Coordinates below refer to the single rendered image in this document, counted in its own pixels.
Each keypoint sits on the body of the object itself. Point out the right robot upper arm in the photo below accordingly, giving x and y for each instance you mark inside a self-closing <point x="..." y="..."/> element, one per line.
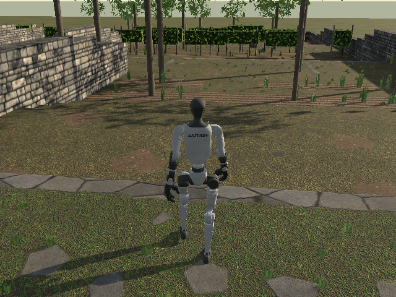
<point x="219" y="139"/>

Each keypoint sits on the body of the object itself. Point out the left robot forearm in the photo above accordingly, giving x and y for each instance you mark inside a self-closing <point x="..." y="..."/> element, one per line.
<point x="171" y="170"/>

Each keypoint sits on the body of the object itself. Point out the right robot hand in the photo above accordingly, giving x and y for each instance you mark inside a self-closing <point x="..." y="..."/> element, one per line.
<point x="219" y="172"/>

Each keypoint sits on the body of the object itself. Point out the robot right thigh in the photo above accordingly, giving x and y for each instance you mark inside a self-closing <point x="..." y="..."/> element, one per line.
<point x="212" y="193"/>

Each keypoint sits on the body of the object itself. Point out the right robot forearm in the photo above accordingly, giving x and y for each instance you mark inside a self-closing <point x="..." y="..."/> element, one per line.
<point x="223" y="162"/>

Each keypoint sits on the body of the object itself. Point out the left robot upper arm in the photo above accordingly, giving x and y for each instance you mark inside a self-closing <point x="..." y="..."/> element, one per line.
<point x="176" y="142"/>

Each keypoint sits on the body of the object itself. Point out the left robot hand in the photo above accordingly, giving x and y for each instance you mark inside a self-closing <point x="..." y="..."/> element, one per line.
<point x="169" y="196"/>

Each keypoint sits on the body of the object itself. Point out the robot torso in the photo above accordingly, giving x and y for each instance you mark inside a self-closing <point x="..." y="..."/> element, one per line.
<point x="198" y="145"/>

